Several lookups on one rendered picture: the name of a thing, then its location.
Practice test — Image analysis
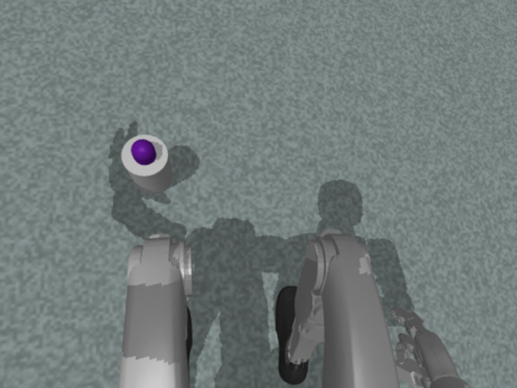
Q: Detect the right robot hand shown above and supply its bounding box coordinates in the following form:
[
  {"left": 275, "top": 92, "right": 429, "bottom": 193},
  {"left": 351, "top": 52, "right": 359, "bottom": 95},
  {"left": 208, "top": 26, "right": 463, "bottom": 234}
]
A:
[{"left": 390, "top": 307, "right": 460, "bottom": 388}]

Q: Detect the bottle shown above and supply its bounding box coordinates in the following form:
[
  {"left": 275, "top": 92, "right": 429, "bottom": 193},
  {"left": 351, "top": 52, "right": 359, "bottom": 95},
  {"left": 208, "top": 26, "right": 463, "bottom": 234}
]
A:
[{"left": 121, "top": 135, "right": 173, "bottom": 195}]

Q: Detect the right robot foot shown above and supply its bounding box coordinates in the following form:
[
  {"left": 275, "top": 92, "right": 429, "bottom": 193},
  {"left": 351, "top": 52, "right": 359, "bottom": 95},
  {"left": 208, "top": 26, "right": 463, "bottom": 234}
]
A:
[{"left": 275, "top": 286, "right": 309, "bottom": 385}]

